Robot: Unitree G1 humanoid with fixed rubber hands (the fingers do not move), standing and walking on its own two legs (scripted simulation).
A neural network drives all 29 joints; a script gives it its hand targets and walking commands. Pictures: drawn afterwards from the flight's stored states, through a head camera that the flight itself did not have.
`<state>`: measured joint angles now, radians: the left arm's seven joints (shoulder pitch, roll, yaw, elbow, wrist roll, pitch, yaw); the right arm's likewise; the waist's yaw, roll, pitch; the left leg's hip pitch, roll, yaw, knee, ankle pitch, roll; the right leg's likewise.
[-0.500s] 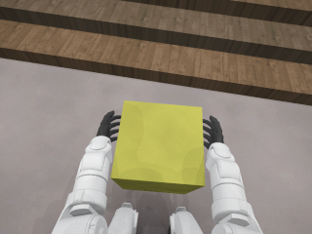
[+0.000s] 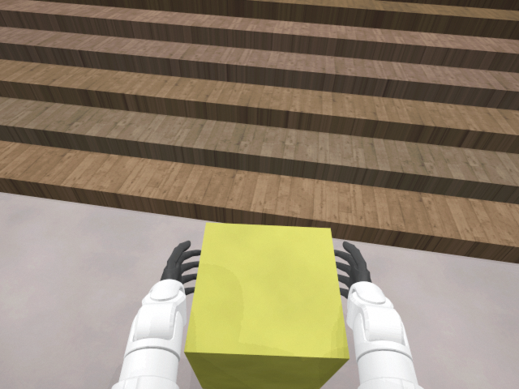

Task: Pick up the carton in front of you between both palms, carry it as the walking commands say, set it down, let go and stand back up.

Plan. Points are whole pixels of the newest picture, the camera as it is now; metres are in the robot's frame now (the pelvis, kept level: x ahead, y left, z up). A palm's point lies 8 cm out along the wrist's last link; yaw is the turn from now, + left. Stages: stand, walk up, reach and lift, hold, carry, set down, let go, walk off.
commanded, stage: reach and lift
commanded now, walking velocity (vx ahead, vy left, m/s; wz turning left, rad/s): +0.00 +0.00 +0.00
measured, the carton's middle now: (263, 312) +0.29 +0.00 -0.06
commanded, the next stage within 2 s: hold in 1.02 s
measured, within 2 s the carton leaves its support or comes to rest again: neither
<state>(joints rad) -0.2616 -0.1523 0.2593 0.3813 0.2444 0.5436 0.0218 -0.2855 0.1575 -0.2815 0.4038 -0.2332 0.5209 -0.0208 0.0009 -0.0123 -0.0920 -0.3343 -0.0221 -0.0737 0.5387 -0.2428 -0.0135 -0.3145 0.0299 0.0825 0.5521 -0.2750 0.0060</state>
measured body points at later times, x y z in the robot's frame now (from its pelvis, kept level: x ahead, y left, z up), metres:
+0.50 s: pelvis -0.01 +0.00 +0.01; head -0.03 +0.01 +0.46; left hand +0.30 +0.16 +0.03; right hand +0.31 -0.15 +0.03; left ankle +0.02 +0.13 -0.73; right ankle +0.01 -0.12 -0.73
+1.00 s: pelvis +0.01 +0.00 +0.01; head -0.03 +0.00 +0.46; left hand +0.31 +0.15 +0.04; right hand +0.31 -0.15 +0.04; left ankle +0.02 +0.13 -0.73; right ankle +0.01 -0.12 -0.73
